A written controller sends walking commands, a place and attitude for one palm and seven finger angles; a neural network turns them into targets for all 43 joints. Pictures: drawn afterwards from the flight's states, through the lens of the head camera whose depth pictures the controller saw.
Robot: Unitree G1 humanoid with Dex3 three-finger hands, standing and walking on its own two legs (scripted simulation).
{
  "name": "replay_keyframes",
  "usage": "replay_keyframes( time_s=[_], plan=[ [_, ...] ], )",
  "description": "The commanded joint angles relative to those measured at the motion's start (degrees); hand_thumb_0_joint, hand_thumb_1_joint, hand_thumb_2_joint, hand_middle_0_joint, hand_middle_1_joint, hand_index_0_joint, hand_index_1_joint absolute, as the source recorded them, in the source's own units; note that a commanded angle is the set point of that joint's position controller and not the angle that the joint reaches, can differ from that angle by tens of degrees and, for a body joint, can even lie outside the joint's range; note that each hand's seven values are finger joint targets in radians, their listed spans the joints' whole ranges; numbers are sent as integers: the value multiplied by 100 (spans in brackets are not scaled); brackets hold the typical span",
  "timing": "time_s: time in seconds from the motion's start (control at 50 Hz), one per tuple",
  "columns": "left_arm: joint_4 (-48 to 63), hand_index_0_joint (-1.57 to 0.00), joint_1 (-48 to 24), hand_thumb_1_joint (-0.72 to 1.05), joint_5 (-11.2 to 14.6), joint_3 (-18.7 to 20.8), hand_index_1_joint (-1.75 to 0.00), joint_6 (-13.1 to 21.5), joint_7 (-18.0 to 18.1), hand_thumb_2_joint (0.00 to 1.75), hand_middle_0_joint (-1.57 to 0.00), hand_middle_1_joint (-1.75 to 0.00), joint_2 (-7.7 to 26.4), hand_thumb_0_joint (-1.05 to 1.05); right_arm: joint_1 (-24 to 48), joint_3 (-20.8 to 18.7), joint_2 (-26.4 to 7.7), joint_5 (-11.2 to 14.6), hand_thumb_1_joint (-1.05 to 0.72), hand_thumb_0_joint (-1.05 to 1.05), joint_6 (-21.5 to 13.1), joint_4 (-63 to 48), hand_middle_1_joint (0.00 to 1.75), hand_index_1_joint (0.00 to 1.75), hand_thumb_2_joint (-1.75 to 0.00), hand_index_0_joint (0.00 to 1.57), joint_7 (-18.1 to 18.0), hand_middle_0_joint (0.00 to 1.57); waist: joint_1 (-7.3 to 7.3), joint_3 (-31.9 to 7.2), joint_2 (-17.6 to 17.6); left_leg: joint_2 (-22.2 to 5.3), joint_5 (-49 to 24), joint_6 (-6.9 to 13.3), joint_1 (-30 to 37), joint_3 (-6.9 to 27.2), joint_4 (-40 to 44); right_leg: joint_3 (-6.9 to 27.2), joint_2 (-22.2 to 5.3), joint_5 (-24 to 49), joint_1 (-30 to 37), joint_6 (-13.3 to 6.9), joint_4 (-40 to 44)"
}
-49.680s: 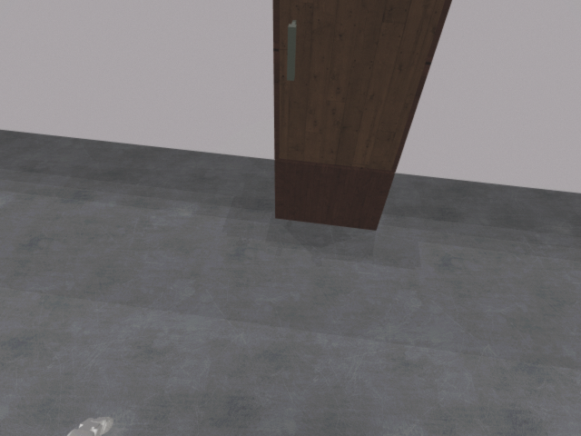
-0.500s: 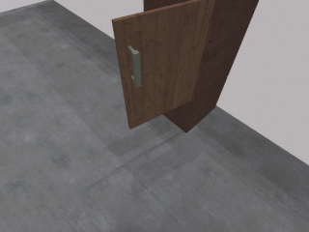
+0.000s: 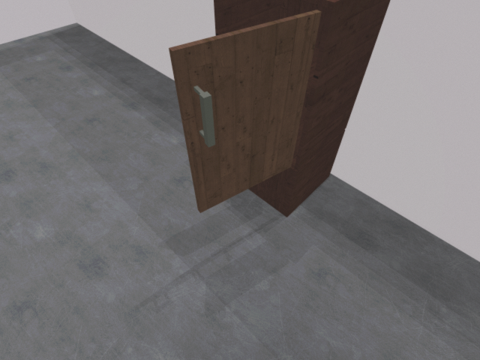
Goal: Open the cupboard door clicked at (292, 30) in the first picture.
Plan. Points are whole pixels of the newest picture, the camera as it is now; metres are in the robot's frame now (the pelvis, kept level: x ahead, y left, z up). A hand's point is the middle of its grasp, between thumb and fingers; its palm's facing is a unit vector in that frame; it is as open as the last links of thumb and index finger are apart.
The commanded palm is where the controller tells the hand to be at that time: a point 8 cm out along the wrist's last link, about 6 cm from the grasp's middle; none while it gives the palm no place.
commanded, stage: let the arm hang, fingers relaxed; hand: left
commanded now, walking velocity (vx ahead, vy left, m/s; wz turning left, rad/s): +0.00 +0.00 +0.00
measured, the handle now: (204, 117) +0.66 +0.12 +0.03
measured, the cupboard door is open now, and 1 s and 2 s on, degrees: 77 77 77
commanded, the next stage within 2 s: look to check the result in 0.06 s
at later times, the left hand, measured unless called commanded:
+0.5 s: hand out of the picture +0.04 +0.20 -0.17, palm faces +0.01 -0.97 -0.26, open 7.4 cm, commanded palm none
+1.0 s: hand out of the picture +0.10 +0.22 -0.15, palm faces +0.00 -0.95 -0.31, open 7.4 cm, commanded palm none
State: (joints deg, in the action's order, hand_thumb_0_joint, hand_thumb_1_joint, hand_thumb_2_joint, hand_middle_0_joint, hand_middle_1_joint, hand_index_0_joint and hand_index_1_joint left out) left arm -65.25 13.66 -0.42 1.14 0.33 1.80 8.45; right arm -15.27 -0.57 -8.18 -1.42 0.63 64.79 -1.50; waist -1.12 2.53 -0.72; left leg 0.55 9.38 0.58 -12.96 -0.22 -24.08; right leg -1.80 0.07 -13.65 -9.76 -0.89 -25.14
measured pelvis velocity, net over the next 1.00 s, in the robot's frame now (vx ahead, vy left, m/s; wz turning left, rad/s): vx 0.03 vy -0.02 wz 0.00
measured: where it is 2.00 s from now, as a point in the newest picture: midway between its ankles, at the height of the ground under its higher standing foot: outside the picture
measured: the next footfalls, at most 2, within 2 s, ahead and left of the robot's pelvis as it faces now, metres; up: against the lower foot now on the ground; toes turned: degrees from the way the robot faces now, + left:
none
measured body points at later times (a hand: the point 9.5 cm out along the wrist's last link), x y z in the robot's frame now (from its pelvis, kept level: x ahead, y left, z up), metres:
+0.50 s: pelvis +0.01 -0.01 +0.00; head +0.03 -0.01 +0.45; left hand +0.04 +0.25 -0.15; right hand +0.05 -0.26 -0.16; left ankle +0.04 +0.11 -0.74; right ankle +0.00 -0.11 -0.74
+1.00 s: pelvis +0.03 -0.02 +0.01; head +0.05 -0.02 +0.46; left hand +0.10 +0.26 -0.13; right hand +0.10 -0.29 -0.14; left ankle +0.04 +0.11 -0.74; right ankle +0.00 -0.11 -0.74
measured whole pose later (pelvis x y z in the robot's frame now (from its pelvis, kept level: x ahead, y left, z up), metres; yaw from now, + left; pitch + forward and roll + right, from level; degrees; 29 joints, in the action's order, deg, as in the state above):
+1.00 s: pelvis +0.03 -0.02 +0.01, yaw +0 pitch -1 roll +0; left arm -65.0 6.4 -0.3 1.1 1.5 0.7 16.1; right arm -5.9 -0.5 -17.0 -1.1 0.0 64.4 -0.7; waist -0.7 3.5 -0.9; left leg -0.4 9.1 -0.7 -8.0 0.3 -18.5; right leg -2.1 1.2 -12.9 -4.4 -2.0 -18.6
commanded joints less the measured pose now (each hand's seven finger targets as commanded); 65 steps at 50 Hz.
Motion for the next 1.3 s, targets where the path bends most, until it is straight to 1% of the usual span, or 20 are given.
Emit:
replay_keyframes(
  time_s=[0.0, 0.1, 0.14, 0.2, 0.26, 0.36, 0.48, 0.58, 0.7, 0.78, 0.82, 0.84, 0.9, 1.0, 1.06, 1.1, 1.14, 1.2, 1.24, 1.28],
  plan=[
    [151, -20, 349, 90, -18, 125, -30, 63, 8, 90, -20, -30, 795, 0, -249, -105, -681, 21, -90, 0, -84, -160, 30, 30, -90, 20, -47, 20, 76, 190, 54, -510, 110, 134, 32, 578, 504, 536, -532, -103, -274, -191, 695],
    [161, -20, 223, 90, -14, 132, -30, 70, -5, 90, -20, -30, 899, 0, -125, -119, -799, 24, -90, 0, -79, -160, 30, 30, -90, 20, -44, 20, 57, 162, -70, -526, 58, 120, 144, 558, 502, 554, -543, -99, -284, -193, 750],
    [153, -20, 168, 90, -10, 131, -30, 76, -9, 90, -20, -30, 932, 0, -100, -117, -833, 16, -90, 0, -92, -152, 30, 30, -90, 20, -42, 20, 52, 69, -21, -545, -70, 124, 188, 580, 510, 565, -563, 13, -199, -197, 732],
    [156, -20, 124, 90, -13, 142, -30, 86, -17, 90, -20, -30, 1023, 0, 24, -131, -949, 30, -90, 0, -93, -174, 30, 30, -90, 20, -42, 20, 68, 95, 40, -545, -106, 127, 241, 568, 498, 553, -569, 14, -207, -202, 788],
    [144, -20, 31, 90, -6, 132, -30, 89, -22, 90, -20, -30, 1064, 0, 99, -128, -995, 21, -90, 0, -100, -159, 30, 30, -90, 20, -40, 20, 49, 45, -47, -560, -172, 122, 290, 601, 521, 573, -587, 79, -158, -209, 796],
    [162, -20, -118, 90, -8, 147, -30, 107, -38, 90, -20, -30, 1224, 0, 267, -139, -1177, 26, -90, 0, -114, -182, 30, 30, -90, 20, -32, 20, 52, -23, 31, -589, -270, 118, 354, 612, 552, 584, -605, 165, -67, -206, 842],
    [183, -20, -298, 90, -6, 155, -30, 120, -52, 90, -20, -30, 1391, 0, 511, -143, -1360, 28, -90, 0, -129, -206, 30, 30, -90, 20, -18, 20, 67, -64, -22, -614, -416, 108, 434, 632, 607, 597, -621, 348, 17, -202, 873],
    [206, -20, -416, 90, -7, 164, -30, 148, -60, 90, -20, -30, 1515, 0, 691, -152, -1505, 25, -90, 0, -141, -227, 30, 30, -90, 20, -9, 20, 65, -211, 30, -635, -594, 99, 562, 618, 601, 613, -658, 600, 125, -204, 915],
    [268, -20, -540, 90, -8, 185, -30, 183, -60, 90, -20, -30, 1685, 0, 838, -161, -1670, 46, -90, 0, -166, -277, 30, 30, -90, 20, -7, 20, 80, -383, 61, -674, -998, 95, 714, 603, 582, 579, -692, 1206, 320, -195, 881],
    [276, -20, -640, 90, -3, 179, -30, 183, -58, 90, -20, -30, 1739, 0, 900, -159, -1717, 35, -90, 0, -168, -271, 30, 30, -90, 20, 1, 20, 69, -380, -10, -683, -1040, 78, 728, 595, 627, 600, -715, 1283, 386, -194, 908],
    [285, -20, -663, 90, -4, 181, -30, 189, -61, 90, -20, -30, 1776, 0, 934, -159, -1762, 38, -90, 0, -172, -281, 30, 30, -90, 20, 4, 20, 68, -391, 44, -691, -1056, 74, 758, 598, 634, 590, -721, 1324, 401, -189, 919],
    [291, -20, -689, 90, -2, 173, -30, 183, -63, 90, -20, -30, 1784, 0, 955, -160, -1775, 36, -90, 0, -165, -290, 30, 30, -90, 20, 6, 20, 72, -322, 3, -684, -1023, 70, 749, 601, 649, 601, -713, 1269, 370, -188, 942],
    [307, -20, -682, 90, -9, 188, -30, 201, -62, 90, -20, -30, 1837, 0, 966, -164, -1830, 44, -90, 0, -172, -310, 30, 30, -90, 20, 5, 20, 75, -458, 90, -706, -1150, 73, 867, 581, 623, 609, -717, 1456, 433, -187, 948],
    [305, -20, -700, 90, -6, 187, -30, 201, -62, 90, -20, -30, 1874, 0, 988, -149, -1862, 49, -90, 0, -174, -303, 30, 30, -90, 20, 4, 20, 84, -418, 45, -715, -1188, 61, 879, 564, 651, 599, -723, 1493, 467, -181, 985],
    [302, -20, -745, 90, 2, 173, -30, 191, -62, 90, -20, -30, 1859, 0, 963, -140, -1847, 42, -90, 0, -166, -278, 30, 30, -90, 20, 5, 20, 68, -362, 39, -713, -1117, 44, 831, 562, 688, 607, -717, 1447, 487, -182, 997],
    [301, -20, -696, 90, -2, 178, -30, 197, -59, 90, -20, -30, 1870, 0, 954, -138, -1845, 53, -90, 0, -169, -293, 30, 30, -90, 20, 2, 20, 85, -373, 127, -703, -1137, 58, 871, 569, 680, 602, -715, 1477, 479, -180, 1018],
    [296, -20, -704, 90, 7, 165, -30, 190, -58, 90, -20, -30, 1850, 0, 942, -133, -1827, 45, -90, 0, -165, -275, 30, 30, -90, 20, -2, 20, 72, -341, 9, -707, -1153, 45, 868, 544, 671, 614, -732, 1547, 484, -185, 1009],
    [294, -20, -646, 90, 7, 181, -30, 201, -50, 90, -20, -30, 1849, 0, 916, -136, -1825, 53, -90, 0, -169, -276, 30, 30, -90, 20, -10, 20, 90, -461, 138, -711, -1241, 53, 940, 539, 641, 593, -721, 1685, 557, -181, 994],
    [286, -20, -669, 90, 13, 163, -30, 192, -49, 90, -20, -30, 1834, 0, 894, -133, -1801, 50, -90, 0, -162, -253, 30, 30, -90, 20, -11, 20, 73, -385, 17, -707, -1203, 42, 900, 528, 653, 613, -729, 1663, 540, -187, 1001],
    [265, -20, -644, 90, 13, 161, -30, 185, -51, 90, -20, -30, 1807, 0, 879, -130, -1786, 46, -90, 0, -159, -241, 30, 30, -90, 20, -14, 20, 75, -345, 37, -706, -1115, 37, 884, 523, 678, 609, -725, 1551, 513, -186, 1027]
  ],
)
